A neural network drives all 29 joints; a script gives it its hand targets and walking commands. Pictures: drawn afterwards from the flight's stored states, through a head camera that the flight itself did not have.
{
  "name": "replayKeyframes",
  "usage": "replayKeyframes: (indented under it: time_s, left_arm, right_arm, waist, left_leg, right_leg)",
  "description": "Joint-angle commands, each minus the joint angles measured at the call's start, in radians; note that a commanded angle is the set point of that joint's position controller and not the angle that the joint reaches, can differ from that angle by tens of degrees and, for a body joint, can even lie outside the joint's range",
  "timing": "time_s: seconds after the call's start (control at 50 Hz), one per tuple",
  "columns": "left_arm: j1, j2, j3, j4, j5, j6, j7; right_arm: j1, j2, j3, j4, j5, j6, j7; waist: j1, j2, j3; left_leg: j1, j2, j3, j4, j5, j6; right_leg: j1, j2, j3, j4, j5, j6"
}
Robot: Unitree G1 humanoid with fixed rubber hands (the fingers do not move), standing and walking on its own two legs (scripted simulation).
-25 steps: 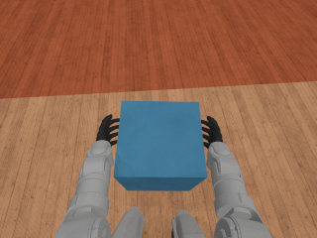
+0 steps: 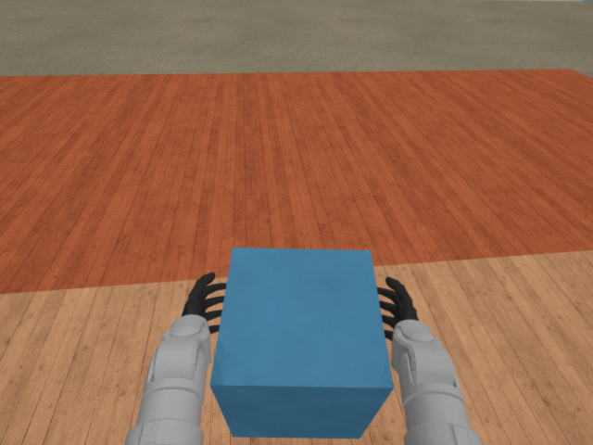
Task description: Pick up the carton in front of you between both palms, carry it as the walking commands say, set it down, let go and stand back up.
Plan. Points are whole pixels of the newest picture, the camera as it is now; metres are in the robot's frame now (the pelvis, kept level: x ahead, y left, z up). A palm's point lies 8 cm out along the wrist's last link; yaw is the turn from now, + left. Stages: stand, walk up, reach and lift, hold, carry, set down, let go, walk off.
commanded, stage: reach and lift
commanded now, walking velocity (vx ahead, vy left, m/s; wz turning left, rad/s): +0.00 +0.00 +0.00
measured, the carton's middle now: (298, 347) +0.29 +0.00 -0.05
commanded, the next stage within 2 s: hold in 1.00 s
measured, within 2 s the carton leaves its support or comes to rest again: neither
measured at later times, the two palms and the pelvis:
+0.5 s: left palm (193, 320) +0.29 +0.15 +0.03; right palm (406, 325) +0.29 -0.15 +0.03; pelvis -0.01 +0.00 +0.00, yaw +0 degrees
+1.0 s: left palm (193, 315) +0.29 +0.15 +0.04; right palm (408, 320) +0.29 -0.15 +0.04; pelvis +0.00 +0.00 +0.01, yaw +0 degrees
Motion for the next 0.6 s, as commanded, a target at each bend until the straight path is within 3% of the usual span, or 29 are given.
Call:
replayKeyframes:
  time_s: [0.0, 0.1, 0.24, 0.58]
  left_arm:
    - [-0.464, -0.957, -0.534, 0.029, -0.174, 0.034, -0.257]
    - [-0.562, -0.967, -0.477, 0.060, -0.150, 0.039, -0.272]
    - [-0.643, -0.996, -0.511, 0.036, -0.169, 0.032, -0.279]
    - [-0.527, -0.964, -0.535, -0.050, -0.180, 0.068, -0.266]
  right_arm:
    - [-0.480, 0.960, 0.537, 0.018, 0.175, 0.031, 0.260]
    - [-0.587, 0.965, 0.485, 0.047, 0.156, 0.033, 0.279]
    - [-0.658, 0.991, 0.503, 0.031, 0.168, 0.025, 0.284]
    - [-0.548, 0.956, 0.534, -0.061, 0.181, 0.064, 0.275]
  waist:
    - [0.000, 0.002, -0.100]
    - [0.004, 0.000, -0.061]
    - [-0.003, 0.006, -0.153]
    - [-0.001, 0.004, -0.165]
  left_leg:
    - [0.111, -0.042, 0.063, -0.098, 0.129, 0.000]
    - [0.100, -0.036, 0.070, -0.097, 0.023, 0.008]
    - [0.142, -0.036, 0.075, -0.085, 0.047, 0.004]
    - [0.214, -0.045, 0.070, -0.122, 0.219, -0.007]
  right_leg:
    - [0.066, 0.036, -0.059, -0.106, 0.131, -0.005]
    - [0.048, 0.034, -0.068, -0.109, 0.017, -0.013]
    - [0.078, 0.034, -0.074, -0.100, 0.043, -0.014]
    - [0.160, 0.044, -0.071, -0.133, 0.214, 0.000]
